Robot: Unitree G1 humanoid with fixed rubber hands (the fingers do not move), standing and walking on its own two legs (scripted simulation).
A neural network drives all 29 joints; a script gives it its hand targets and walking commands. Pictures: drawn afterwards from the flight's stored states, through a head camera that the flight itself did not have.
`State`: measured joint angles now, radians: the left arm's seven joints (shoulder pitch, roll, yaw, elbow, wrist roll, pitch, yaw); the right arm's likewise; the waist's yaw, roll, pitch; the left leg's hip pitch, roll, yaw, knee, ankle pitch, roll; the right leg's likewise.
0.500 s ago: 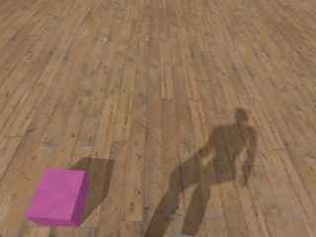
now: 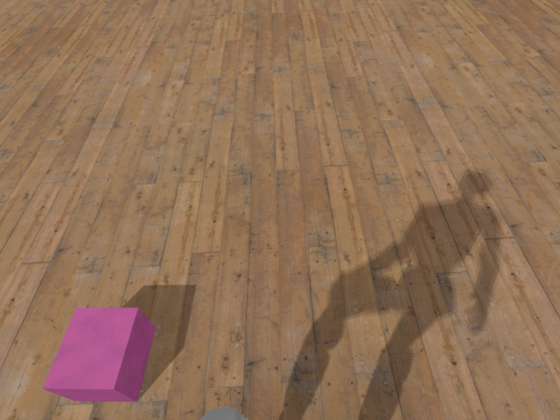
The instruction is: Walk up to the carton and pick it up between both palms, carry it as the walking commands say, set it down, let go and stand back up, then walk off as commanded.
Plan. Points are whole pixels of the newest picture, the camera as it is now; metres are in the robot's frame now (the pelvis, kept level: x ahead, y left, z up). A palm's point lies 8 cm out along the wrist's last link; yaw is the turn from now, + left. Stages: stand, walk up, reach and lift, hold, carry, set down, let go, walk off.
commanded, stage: walk off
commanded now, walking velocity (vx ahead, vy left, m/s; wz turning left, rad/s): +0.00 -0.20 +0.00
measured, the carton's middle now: (106, 354) +0.42 +0.62 -0.69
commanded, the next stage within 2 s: none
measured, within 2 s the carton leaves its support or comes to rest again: neither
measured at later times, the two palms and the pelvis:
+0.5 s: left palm out of the picture +0.02 +0.16 -0.14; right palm out of the picture -0.06 -0.36 -0.12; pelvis -0.05 -0.10 +0.00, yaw +1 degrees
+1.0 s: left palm out of the picture -0.08 +0.00 -0.11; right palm out of the picture -0.13 -0.53 -0.14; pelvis -0.18 -0.25 +0.00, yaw +1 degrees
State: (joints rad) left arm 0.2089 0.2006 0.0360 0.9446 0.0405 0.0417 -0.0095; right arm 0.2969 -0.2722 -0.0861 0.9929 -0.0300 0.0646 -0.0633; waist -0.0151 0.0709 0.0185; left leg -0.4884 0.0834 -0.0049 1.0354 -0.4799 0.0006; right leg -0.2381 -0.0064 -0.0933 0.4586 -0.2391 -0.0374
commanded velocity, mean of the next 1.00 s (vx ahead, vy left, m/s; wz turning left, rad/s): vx -0.24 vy -0.20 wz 0.00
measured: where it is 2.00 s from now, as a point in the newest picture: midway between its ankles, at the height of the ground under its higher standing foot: outside the picture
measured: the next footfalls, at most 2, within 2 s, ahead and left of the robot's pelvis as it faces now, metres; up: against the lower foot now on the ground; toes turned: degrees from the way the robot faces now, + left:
left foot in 0.34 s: +0.02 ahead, +0.02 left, +0.00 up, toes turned +8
right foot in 0.74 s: -0.10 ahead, -0.35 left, +0.00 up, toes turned -2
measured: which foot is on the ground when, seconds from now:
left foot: up 0.00-0.32, down 0.34-0.72, up 0.74-1.00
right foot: down 0.00-0.34, up 0.36-0.72, down 0.74-1.00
